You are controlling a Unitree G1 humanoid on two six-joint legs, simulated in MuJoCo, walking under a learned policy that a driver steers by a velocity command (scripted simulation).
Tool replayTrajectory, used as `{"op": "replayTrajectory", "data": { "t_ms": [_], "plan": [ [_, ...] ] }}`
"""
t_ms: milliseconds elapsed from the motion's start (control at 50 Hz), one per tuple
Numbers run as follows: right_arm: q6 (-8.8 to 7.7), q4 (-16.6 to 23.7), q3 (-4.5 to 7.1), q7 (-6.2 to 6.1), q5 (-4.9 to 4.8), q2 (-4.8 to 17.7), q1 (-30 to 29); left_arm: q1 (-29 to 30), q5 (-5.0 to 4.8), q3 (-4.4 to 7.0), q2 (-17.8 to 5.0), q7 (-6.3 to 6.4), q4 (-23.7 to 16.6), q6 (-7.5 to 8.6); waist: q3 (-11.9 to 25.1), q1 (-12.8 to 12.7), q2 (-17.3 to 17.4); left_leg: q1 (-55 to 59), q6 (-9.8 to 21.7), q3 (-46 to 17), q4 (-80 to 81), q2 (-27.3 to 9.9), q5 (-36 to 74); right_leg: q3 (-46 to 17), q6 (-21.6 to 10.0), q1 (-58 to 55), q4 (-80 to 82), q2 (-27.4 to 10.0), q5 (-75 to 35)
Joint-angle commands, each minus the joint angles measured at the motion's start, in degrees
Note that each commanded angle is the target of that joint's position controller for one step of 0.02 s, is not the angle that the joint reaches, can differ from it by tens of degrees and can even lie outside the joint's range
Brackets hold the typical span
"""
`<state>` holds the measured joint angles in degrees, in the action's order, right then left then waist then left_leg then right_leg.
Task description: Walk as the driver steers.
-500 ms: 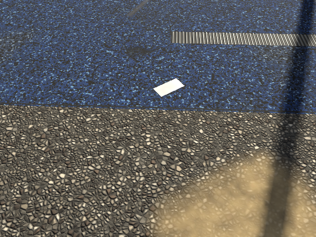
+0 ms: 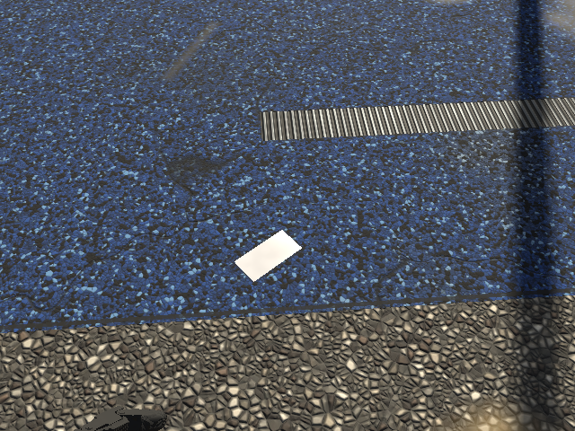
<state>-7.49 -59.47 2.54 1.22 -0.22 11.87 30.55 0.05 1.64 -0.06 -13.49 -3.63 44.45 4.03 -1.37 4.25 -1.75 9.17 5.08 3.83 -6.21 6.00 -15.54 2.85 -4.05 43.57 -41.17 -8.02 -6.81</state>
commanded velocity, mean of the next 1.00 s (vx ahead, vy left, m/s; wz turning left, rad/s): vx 1.00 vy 0.00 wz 0.00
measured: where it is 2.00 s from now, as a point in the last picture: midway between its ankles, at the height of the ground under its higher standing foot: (256, 58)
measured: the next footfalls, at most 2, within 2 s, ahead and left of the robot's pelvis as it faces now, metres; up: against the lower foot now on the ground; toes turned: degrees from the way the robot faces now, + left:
right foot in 0.12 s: +0.36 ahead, -0.10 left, +0.00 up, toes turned -4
left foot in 0.60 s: +0.82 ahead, +0.07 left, +0.00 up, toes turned +3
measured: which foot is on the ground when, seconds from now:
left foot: down 0.00-0.14, up 0.16-0.58, down 0.60-1.00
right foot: up 0.00-0.10, down 0.12-0.58, up 0.60-1.00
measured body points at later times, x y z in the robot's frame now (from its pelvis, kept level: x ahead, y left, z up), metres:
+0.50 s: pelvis +0.49 -0.03 +0.00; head +0.52 -0.02 +0.44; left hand +0.39 +0.22 -0.14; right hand +0.74 -0.23 -0.08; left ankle +0.73 +0.11 -0.68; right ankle +0.32 -0.10 -0.73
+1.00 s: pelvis +0.99 +0.00 -0.01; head +1.03 +0.00 +0.44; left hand +1.25 +0.19 -0.08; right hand +0.88 -0.25 -0.14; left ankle +0.78 +0.07 -0.73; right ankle +1.23 -0.12 -0.70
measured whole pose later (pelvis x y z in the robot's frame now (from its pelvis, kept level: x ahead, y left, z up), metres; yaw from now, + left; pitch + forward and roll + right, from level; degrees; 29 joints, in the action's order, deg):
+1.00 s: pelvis +0.99 +0.00 -0.01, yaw +0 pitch +2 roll +0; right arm -7.4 -58.5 1.9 0.8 0.0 13.6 31.1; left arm 3.5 1.7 -1.3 -13.9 -3.2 41.3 4.3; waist -2.2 5.8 -0.7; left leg 16.3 3.6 2.4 -1.4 4.2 -19.3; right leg 5.3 -5.8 39.4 -31.4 -3.7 -6.4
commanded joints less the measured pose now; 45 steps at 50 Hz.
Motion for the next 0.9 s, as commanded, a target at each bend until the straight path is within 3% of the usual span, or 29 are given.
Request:
{"op": "replayTrajectory", "data": {
  "t_ms": [20, 60, 100, 120, 140, 160, 180, 200, 220, 260, 280, 320, 360, 400, 460, 500, 540, 580, 600, 620, 640, 660, 680, 700, 740, 780, 820, 840, 900],
  "plan": [
    [-1.27, 2.8, 1.34, -0.52, -0.37, 9.6, -1.0, 6.7, -0.54, -0.03, -3.2, 0.18, -4.7, 0.78, -8.5, -1.8, 3.5, -10.6, 4.2, -2.5, 7.7, -14.2, 38.6, 4.5, -1.8, -12.0, 9.5, 4.1, -6.2],
    [-0.53, 2.5, 1.54, -1.08, 0.61, 11.8, -0.8, 4.2, -0.07, 0.87, -5.4, 1.04, -4.4, 0.80, -3.4, -3.4, 6.1, -1.0, 3.1, -1.3, -0.2, -15.2, 60.9, 6.5, -3.3, -15.7, 10.8, 8.9, 0.7],
    [1.16, 2.2, 2.21, -2.35, 2.34, 14.7, -2.0, -10.6, -0.16, 2.65, -9.3, 2.26, -0.7, 0.71, 5.8, -11.1, 9.9, 1.2, 2.2, -1.1, -20.3, -17.1, 73.6, 4.7, -5.2, -30.0, 9.7, 12.3, 10.2],
    [2.07, 2.7, 2.48, -2.78, 2.69, 15.2, -4.6, -23.1, -0.01, 3.82, -11.1, 3.18, 3.3, 0.45, 11.1, -17.4, 9.3, -3.4, 1.9, 0.0, -36.7, -16.0, 67.9, 3.8, -6.1, -41.8, 11.6, 11.2, 12.8],
    [2.08, 4.1, 1.73, -2.55, 2.90, 10.9, -4.8, -32.9, 1.02, 5.32, -15.5, 4.22, 5.1, 0.18, 17.6, -19.5, 4.7, -16.5, 2.5, -0.6, -58.1, -12.5, 46.4, -8.1, -7.4, -55.8, 7.2, 0.3, 27.8],
    [0.91, 6.4, -0.03, -0.68, -1.25, 2.2, 3.1, -29.6, 1.62, 6.53, -18.7, 3.55, 5.1, 0.16, 25.5, -9.6, -18.3, -40.5, -0.5, -5.3, -81.2, -0.4, -7.3, -44.7, -14.9, -70.6, 19.6, -14.5, 44.0],
    [0.34, 7.2, 0.60, -1.29, -1.07, 7.8, -2.1, -24.4, 0.93, 6.47, -14.8, 2.41, 4.4, 0.03, 21.6, -10.4, -8.0, -48.4, 1.8, -10.2, -83.6, -3.8, -5.7, -48.7, -14.1, -67.9, 25.8, -12.5, 44.1],
    [0.17, 9.0, 0.74, -1.49, -0.79, 8.5, -10.0, -20.5, 0.73, 5.63, -10.9, 2.33, 4.7, 0.75, 11.6, -10.1, -1.3, -51.1, 2.0, -9.5, -80.5, -6.9, -0.7, -37.6, -12.7, -58.8, 25.8, -10.7, 35.7],
    [0.13, 9.7, 0.27, -1.29, -0.18, 7.3, -12.1, -19.7, 1.02, 4.92, -7.5, 2.26, 6.1, 1.27, 6.2, -8.1, 4.5, -49.3, 2.1, -9.2, -76.2, -9.0, 0.8, -30.8, -11.5, -49.6, 27.1, -8.9, 28.5],
    [1.83, 10.9, -0.49, -0.01, 2.02, 4.6, -12.3, -19.2, 0.85, 3.64, -4.4, 2.91, 8.1, 2.03, 2.3, -3.6, 3.0, -43.9, 1.3, -10.0, -70.6, -11.4, 1.3, -22.7, -9.0, -37.0, 29.8, -4.9, 26.6],
    [2.70, 11.2, -0.79, 0.58, 2.47, 3.6, -12.7, -19.8, 0.25, 3.35, -3.8, 3.06, 8.9, 2.51, 0.5, -2.6, 1.7, -43.7, 0.5, -9.8, -68.6, -12.4, 0.9, -20.2, -8.5, -34.0, 31.7, -3.6, 26.7],
    [3.64, 13.4, -1.17, 1.42, 2.90, 3.6, -17.1, -21.0, -0.80, 3.44, -5.0, 3.03, 9.7, 3.43, -3.6, -2.0, 0.5, -48.1, -1.0, -8.0, -63.4, -14.4, 2.6, -16.2, -8.4, -31.0, 35.6, -2.4, 25.5],
    [3.62, 16.8, -1.63, 1.79, 2.94, 4.7, -25.0, -23.0, -1.03, 3.50, -6.0, 2.62, 9.9, 3.90, -6.8, -3.4, 0.7, -51.0, -2.0, -4.4, -53.9, -15.1, 9.4, -10.9, -8.4, -29.8, 38.8, -0.1, 17.6],
    [3.13, 18.9, -2.46, 2.25, 2.56, 4.1, -30.0, -24.0, -1.61, 3.46, -6.3, 2.23, 9.7, 4.35, -7.9, -4.2, 0.8, -46.1, -2.1, -1.5, -41.1, -14.4, 18.4, -5.8, -7.3, -28.0, 39.6, 2.5, 7.4],
    [2.69, 20.6, -3.00, 2.63, 1.49, 4.4, -35.9, -28.1, -2.42, 3.69, -8.5, 2.65, 11.1, 4.92, -8.5, -6.4, 1.1, -39.2, -0.3, 2.5, -29.1, -11.0, 27.9, -3.3, -6.1, -33.9, 44.5, 0.9, -6.3],
    [2.51, 20.9, -2.59, 2.12, 1.63, 6.0, -36.1, -29.2, -1.99, 3.69, -10.0, 2.96, 11.6, 4.57, -6.4, -6.2, 0.1, -38.9, 1.4, 3.9, -24.9, -8.4, 26.6, -1.2, -4.9, -44.5, 40.7, -0.3, -23.2],
    [2.51, 20.0, -1.63, 1.16, 2.02, 8.3, -31.5, -29.4, -0.75, 4.05, -12.5, 3.79, 12.0, 3.50, -0.4, -3.1, -3.8, -33.5, 2.8, 4.8, -25.1, -3.8, 17.7, -0.2, -3.8, -52.5, 29.5, -2.1, -45.5],
    [2.79, 14.0, 0.42, -0.45, 1.97, 12.1, -11.4, -26.6, 0.61, 4.69, -14.5, 5.02, 11.9, 1.54, 9.8, 6.9, -5.6, -14.5, 4.8, 3.0, -24.1, -2.1, 10.2, 0.8, -2.9, -50.5, 4.3, -2.6, -47.9],
    [3.13, 11.1, 1.85, -1.49, 2.75, 15.5, -0.3, -25.5, 0.97, 4.30, -12.2, 5.08, 10.8, 1.28, 15.4, 10.9, -4.2, -0.1, 6.2, -3.9, -27.3, -8.9, 1.4, 0.6, -3.0, -39.2, -14.1, -0.3, -33.0],
    [2.86, 11.0, 3.71, -1.67, 4.73, 21.5, -0.2, -34.7, -1.72, 1.81, -0.5, 3.26, 8.3, 1.70, 23.8, 1.7, 16.6, 20.6, 14.8, -35.6, -23.6, -28.3, -11.7, -1.5, -0.7, -12.7, -41.3, 9.9, 25.1],
    [3.27, 10.9, 3.63, -0.59, 2.81, 17.5, -1.0, -29.7, -2.45, 2.76, -6.5, 3.53, 7.8, 2.85, 26.5, 4.4, 10.8, 20.3, 14.4, -51.7, -11.5, -28.0, -18.1, -8.7, -2.3, -4.7, -46.9, 11.9, 32.0],
    [2.72, 10.4, 3.17, -0.48, 2.65, 15.0, -7.4, -20.8, -2.53, 3.02, -7.5, 3.93, 5.0, 3.08, 12.5, 2.4, 6.9, 10.1, 11.9, -39.9, -10.0, -25.1, -11.3, -8.2, -2.8, 0.3, -44.6, 7.5, 24.9],
    [2.19, 10.0, 2.45, -0.18, 2.57, 11.4, -9.7, -17.9, -1.86, 2.67, -7.0, 3.76, 4.2, 3.24, 7.5, 0.8, 1.1, 0.8, 10.6, -32.8, -9.1, -23.3, -3.8, -7.9, -2.9, -1.6, -40.4, 5.5, 22.0],
    [1.81, 9.1, 1.84, -0.29, 2.73, 9.0, -10.8, -17.1, -1.16, 2.42, -5.8, 3.35, 4.2, 2.71, 3.9, -1.5, 0.0, -6.9, 9.0, -27.0, -7.9, -20.6, -0.1, -8.4, -2.7, -4.3, -37.6, 4.1, 21.4],
    [1.20, 7.3, 0.55, -0.67, 1.97, 5.4, -10.5, -18.8, 0.38, 1.74, -3.1, 2.07, 3.7, 0.70, 1.6, -5.7, 2.6, -16.5, 7.0, -20.6, -4.3, -17.3, -1.0, -8.3, -1.4, -9.3, -32.8, 2.1, 21.4],
    [0.30, 6.3, 0.75, -0.76, 0.79, 6.8, -9.5, -14.8, 1.07, 1.21, -2.4, 1.05, 1.7, -0.39, -2.8, -6.6, 4.0, -20.6, 7.3, -17.3, 0.0, -16.2, -1.7, -6.7, 0.3, -5.6, -28.1, 0.0, 20.7],
    [-0.14, 5.8, 0.72, -0.28, 0.52, 7.1, -7.0, -7.2, 1.05, 0.87, -3.2, 0.67, -1.2, -0.54, -6.0, -5.1, 2.7, -21.6, 6.6, -11.2, 2.8, -13.1, 6.9, -2.8, 1.1, -2.5, -20.2, -0.4, 14.1],
    [-0.37, 6.0, 1.04, -0.10, 0.48, 8.6, -6.7, -4.0, 1.15, 0.19, -2.6, 0.47, -3.2, -0.24, -6.8, -4.9, 4.8, -23.8, 7.3, -10.5, 3.9, -13.3, 9.6, -2.1, 1.6, -3.9, -13.2, -0.9, 9.8],
    [-1.15, 5.3, 1.11, -0.09, -0.40, 9.4, -3.7, 3.7, -0.07, -0.56, -2.8, -0.34, -5.2, 0.53, -8.5, -2.6, 1.8, -23.4, 5.5, -5.4, 8.3, -11.8, 22.9, 3.0, 0.5, -13.2, 3.2, 2.6, -2.6]
  ]
}}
